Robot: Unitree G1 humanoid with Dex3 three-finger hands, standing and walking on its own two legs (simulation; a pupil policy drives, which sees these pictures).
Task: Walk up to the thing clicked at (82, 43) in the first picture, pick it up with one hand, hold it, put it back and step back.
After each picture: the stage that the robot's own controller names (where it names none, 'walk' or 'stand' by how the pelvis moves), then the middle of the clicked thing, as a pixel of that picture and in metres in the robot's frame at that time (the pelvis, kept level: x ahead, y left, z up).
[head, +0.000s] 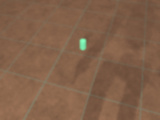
stand; (82, 44) +1.34 +0.03 -0.72
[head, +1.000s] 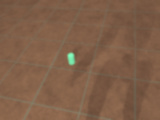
walk; (71, 58) +1.20 +0.26 -0.70
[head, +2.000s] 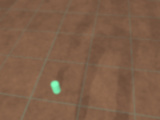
walk; (55, 87) +0.72 +0.33 -0.71
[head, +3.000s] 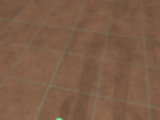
walk; out of the picture +0.42 +0.22 -0.71
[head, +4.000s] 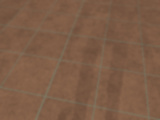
stand; out of the picture +0.32 +0.21 -0.72
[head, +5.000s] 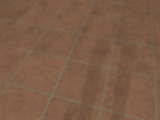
stand; out of the picture +0.31 +0.19 -0.72
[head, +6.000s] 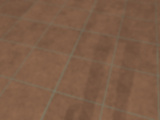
stand; out of the picture +0.32 +0.18 -0.72
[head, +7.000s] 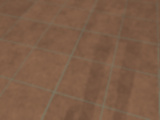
stand; out of the picture +0.31 +0.19 -0.72
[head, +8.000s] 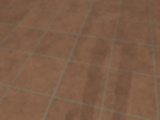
stand; out of the picture +0.32 +0.20 -0.73
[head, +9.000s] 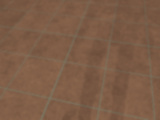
stand; out of the picture +0.31 +0.21 -0.73
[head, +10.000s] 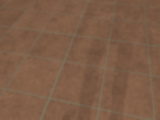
go down; out of the picture +0.30 +0.21 -0.73
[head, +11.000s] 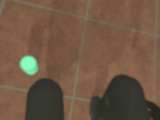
go down; (29, 65) +0.40 +0.21 -0.34
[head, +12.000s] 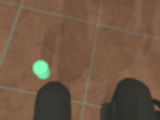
approach; (42, 70) +0.40 +0.19 -0.33
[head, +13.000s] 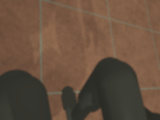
close in; out of the picture +0.40 +0.24 -0.23
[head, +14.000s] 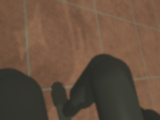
close; out of the picture +0.40 +0.25 -0.23
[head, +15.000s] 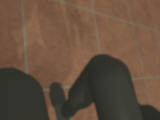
lift; out of the picture +0.37 +0.25 -0.23
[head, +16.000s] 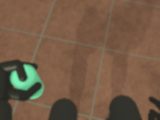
lift; (29, 83) +0.32 +0.20 -0.02
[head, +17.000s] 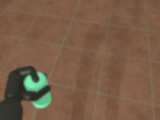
hold; (38, 90) +0.31 +0.17 +0.00
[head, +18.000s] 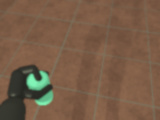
hold; (41, 88) +0.32 +0.17 +0.00
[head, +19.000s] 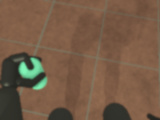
crouch; (34, 74) +0.37 +0.18 -0.06
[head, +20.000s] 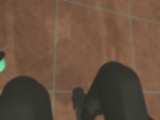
lower; out of the picture +0.41 +0.22 -0.20
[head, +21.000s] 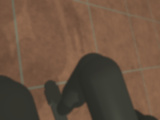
lower; out of the picture +0.43 +0.26 -0.24
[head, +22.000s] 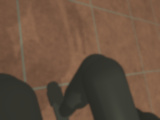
lower; out of the picture +0.42 +0.26 -0.23
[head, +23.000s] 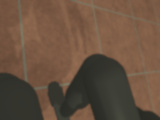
lower; out of the picture +0.42 +0.26 -0.23
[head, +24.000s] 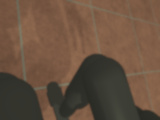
lower; out of the picture +0.42 +0.26 -0.23
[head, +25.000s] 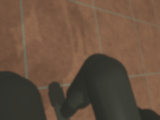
open; out of the picture +0.40 +0.24 -0.23
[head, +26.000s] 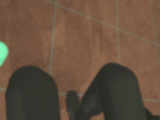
stand; out of the picture +0.40 +0.23 -0.24
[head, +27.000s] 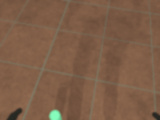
stand; (55, 117) +0.34 +0.18 -0.60
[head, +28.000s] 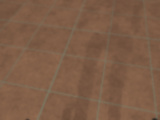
stand; out of the picture +0.34 +0.18 -0.67
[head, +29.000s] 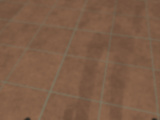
stand; out of the picture +0.33 +0.17 -0.67
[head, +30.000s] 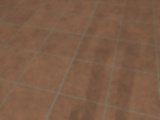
stand; out of the picture +0.36 +0.17 -0.72
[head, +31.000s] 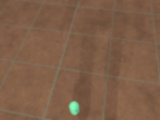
walk; (74, 108) +0.43 +0.10 -0.70
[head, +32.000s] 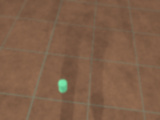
walk; (62, 86) +0.63 +0.13 -0.70
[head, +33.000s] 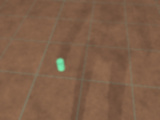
stand; (60, 64) +0.94 +0.26 -0.70
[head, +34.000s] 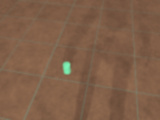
stand; (66, 68) +0.96 +0.19 -0.72
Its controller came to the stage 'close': yes
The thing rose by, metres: 0.71
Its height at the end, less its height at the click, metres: +0.00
